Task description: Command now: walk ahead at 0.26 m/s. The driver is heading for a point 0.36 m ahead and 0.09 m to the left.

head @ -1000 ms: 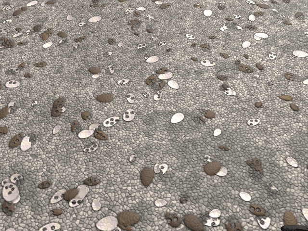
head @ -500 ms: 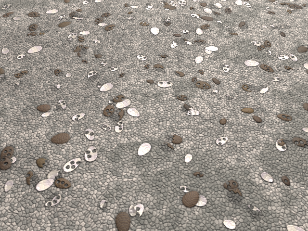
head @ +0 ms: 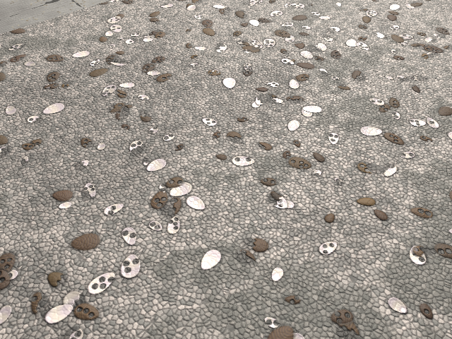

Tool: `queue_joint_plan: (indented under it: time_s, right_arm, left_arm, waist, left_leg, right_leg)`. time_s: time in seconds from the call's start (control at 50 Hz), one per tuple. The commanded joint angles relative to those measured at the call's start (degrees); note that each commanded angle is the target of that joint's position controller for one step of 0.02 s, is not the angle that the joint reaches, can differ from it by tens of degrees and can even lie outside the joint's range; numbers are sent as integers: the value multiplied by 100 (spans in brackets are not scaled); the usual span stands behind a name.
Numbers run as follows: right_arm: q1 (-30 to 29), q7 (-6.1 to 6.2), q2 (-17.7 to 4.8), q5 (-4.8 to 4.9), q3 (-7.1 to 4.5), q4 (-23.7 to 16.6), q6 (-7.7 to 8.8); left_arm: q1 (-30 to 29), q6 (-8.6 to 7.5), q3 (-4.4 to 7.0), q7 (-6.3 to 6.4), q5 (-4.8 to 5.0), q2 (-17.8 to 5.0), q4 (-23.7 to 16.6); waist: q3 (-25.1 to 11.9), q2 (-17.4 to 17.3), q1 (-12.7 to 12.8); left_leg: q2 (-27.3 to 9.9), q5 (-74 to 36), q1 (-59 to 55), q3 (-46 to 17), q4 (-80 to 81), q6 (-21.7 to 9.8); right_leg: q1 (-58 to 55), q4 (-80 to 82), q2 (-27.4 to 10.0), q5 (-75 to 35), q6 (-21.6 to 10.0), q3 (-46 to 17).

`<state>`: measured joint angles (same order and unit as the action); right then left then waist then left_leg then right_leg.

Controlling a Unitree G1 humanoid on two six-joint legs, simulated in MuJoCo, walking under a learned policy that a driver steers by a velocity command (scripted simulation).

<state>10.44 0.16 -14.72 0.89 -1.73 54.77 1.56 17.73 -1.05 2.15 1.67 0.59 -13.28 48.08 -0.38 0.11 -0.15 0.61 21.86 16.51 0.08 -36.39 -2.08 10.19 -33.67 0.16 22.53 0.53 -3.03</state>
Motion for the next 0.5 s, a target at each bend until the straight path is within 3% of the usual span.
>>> queue_joint_plan:
  time_s: [0.02, 0.06, 0.08, 0.1, 0.12, 0.14, 0.16, 0.18, 0.2, 0.24, 0.28, 0.3, 0.32, 0.36, 0.4, 0.44, 0.46, 0.48, 0.5]
  right_arm:
    - [-420, -78, -431, 80, -108, -363, 372]
    - [147, -154, -532, 93, -162, -119, 485]
    - [607, -170, -761, 82, -242, 83, 509]
    - [1275, -174, -1253, 101, -411, 315, 505]
    - [1823, -193, -1416, 17, -448, 380, 487]
    - [1629, -199, -1051, -40, -318, 343, 503]
    - [1409, -190, -840, -43, -259, 246, 508]
    - [1285, -182, -726, -44, -201, 188, 491]
    - [1203, -170, -651, -31, -156, 172, 462]
    - [1197, -115, -543, -45, -97, 190, 352]
    - [1186, -13, -657, -71, -87, 148, 286]
    - [1114, 32, -880, -56, -134, 112, 274]
    - [1139, 58, -936, -37, -146, 94, 272]
    - [1434, 75, -995, 5, -170, 178, 276]
    - [1391, 89, -1030, 63, -202, 190, 277]
    - [1338, 100, -1048, 29, -238, 193, 228]
    - [1267, 104, -1030, 17, -240, 162, 197]
    - [1252, 99, -926, -14, -209, 112, 171]
    - [1333, 108, -696, -154, -128, -52, 157]
  left_arm:
    - [155, -205, 267, 0, 64, -1044, -191]
    - [-255, -241, 235, -29, 73, -937, -304]
    - [-563, -273, 188, -40, 72, -775, -461]
    - [-762, -366, 139, -34, 40, -552, -652]
    - [-733, -474, 154, -12, 38, -603, -703]
    - [-660, -534, 208, -36, 160, -780, -674]
    - [-644, -547, 195, -81, 217, -720, -628]
    - [-699, -545, 181, -117, 171, -639, -639]
    - [-844, -549, 198, -146, 119, -622, -669]
    - [-988, -506, 185, -231, 69, -507, -729]
    - [-1249, -448, 120, -266, 32, -321, -827]
    - [-1459, -451, 49, -290, 48, -188, -905]
    - [-1708, -464, 17, -304, 51, -164, -983]
    - [-2050, -473, 51, -321, 84, -325, -1106]
    - [-2044, -479, 105, -328, 104, -531, -1150]
    - [-1719, -502, 202, -309, 28, -753, -1061]
    - [-1190, -509, 282, -286, -27, -880, -888]
    - [-473, -505, 364, -255, -56, -1028, -649]
    - [290, -482, 433, -205, -165, -1371, -495]
  waist:
    - [896, 953, 7]
    - [698, 822, -341]
    - [575, 321, -509]
    - [292, -932, -662]
    - [37, -1656, -880]
    - [172, -951, -646]
    - [284, -609, -504]
    - [370, -342, -427]
    - [474, -332, -386]
    - [480, -487, -331]
    - [480, -420, -335]
    - [575, -478, -353]
    - [648, -460, -416]
    - [692, -541, -485]
    - [770, -620, -327]
    - [458, -653, -65]
    - [51, -679, 229]
    - [-439, -628, 563]
    - [-1217, 15, 756]
  left_leg:
    - [14, 159, 950, 134, -135, -271]
    - [-51, -161, 33, 14, 510, -433]
    - [-251, -223, -638, -495, 955, -569]
    - [-914, -570, -1796, -1904, 1562, -966]
    - [-1940, -1261, -2875, -3656, 2217, -1571]
    - [-2162, -1485, -2970, -3699, 2129, -1610]
    - [-2050, -1580, -2931, -3212, 2063, -1481]
    - [-1932, -1638, -2784, -2748, 2177, -1367]
    - [-1806, -2196, -2570, -2284, 2222, -1212]
    - [-1448, -2248, -2151, -1618, 2543, -1004]
    - [-1224, -2524, -1786, -1108, 2746, -953]
    - [-1199, -2540, -1420, -900, 2806, -945]
    - [-1087, -2365, -1079, -776, 2887, -895]
    - [-1139, -2050, -901, -856, 3005, -878]
    - [-1320, -2453, -1134, -925, 2882, -784]
    - [-1306, -3887, -1519, -749, 2217, -534]
    - [-1146, -4755, -1540, -602, 1560, -366]
    - [-856, -4907, -1295, -446, 643, -163]
    - [-474, -3145, -263, -294, -888, 65]
  right_leg:
    - [258, 1872, -1388, 1484, -1164, -2129]
    - [506, 1405, -1146, 196, -954, -1614]
    - [902, 653, -630, -566, -641, -873]
    - [1795, -1010, 139, -1213, -196, 138]
    - [3139, -2601, 395, 551, 18, 97]
    - [3725, -3410, 126, 987, -110, -303]
    - [3998, -3684, -122, 637, -247, -339]
    - [4168, -3638, -347, 173, -323, -222]
    - [4085, -3355, -532, -161, -326, -135]
    - [3635, -2622, -639, -675, -190, 126]
    - [3273, -1838, -529, -1176, -28, 361]
    - [2909, -1213, -487, -1438, 20, 435]
    - [2493, -681, -381, -1737, 63, 507]
    - [2020, -132, -176, -2151, 92, 548]
    - [1889, 249, -175, -2396, -10, 330]
    - [1355, 446, -32, -2439, -197, 340]
    - [615, 481, 109, -2550, -335, 428]
    - [-397, 572, 93, -2985, -477, 469]
    - [-1953, 203, -907, -4397, -789, -488]
